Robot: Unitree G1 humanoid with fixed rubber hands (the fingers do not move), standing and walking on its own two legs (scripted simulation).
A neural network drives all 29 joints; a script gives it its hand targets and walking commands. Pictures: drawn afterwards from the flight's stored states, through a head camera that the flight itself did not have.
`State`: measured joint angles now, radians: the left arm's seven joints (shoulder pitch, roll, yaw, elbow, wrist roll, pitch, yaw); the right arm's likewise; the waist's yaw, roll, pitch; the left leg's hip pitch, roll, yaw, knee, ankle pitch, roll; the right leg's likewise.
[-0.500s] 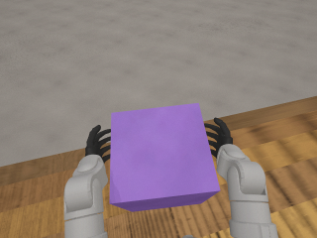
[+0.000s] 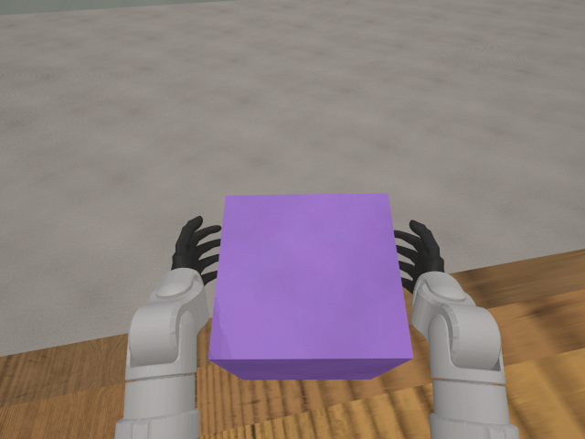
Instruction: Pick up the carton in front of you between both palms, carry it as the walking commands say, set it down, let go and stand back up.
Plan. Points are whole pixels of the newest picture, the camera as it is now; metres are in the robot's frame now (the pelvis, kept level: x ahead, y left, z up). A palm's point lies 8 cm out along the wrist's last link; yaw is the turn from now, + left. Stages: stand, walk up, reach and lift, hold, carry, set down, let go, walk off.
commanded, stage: carry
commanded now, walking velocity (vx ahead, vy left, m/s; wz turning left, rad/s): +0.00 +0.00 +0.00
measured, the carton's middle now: (306, 298) +0.33 +0.00 +0.03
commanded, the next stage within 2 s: none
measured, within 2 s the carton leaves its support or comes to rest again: neither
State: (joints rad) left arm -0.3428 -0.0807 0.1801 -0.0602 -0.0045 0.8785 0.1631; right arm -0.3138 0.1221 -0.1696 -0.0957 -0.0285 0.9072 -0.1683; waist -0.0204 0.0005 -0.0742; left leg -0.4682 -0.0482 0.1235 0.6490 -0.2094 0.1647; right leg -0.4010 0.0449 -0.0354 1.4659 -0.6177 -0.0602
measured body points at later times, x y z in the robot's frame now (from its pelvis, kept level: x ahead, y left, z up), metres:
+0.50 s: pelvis +0.32 -0.03 -0.12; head +0.33 -0.03 +0.33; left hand +0.64 +0.14 -0.03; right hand +0.66 -0.17 -0.04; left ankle +0.22 +0.09 -0.71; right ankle +0.35 -0.09 -0.82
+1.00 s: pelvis +0.64 +0.02 -0.22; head +0.66 +0.02 +0.23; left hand +0.98 +0.15 -0.16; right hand +0.95 -0.16 -0.16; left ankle +0.62 +0.06 -0.93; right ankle +0.64 -0.12 -0.86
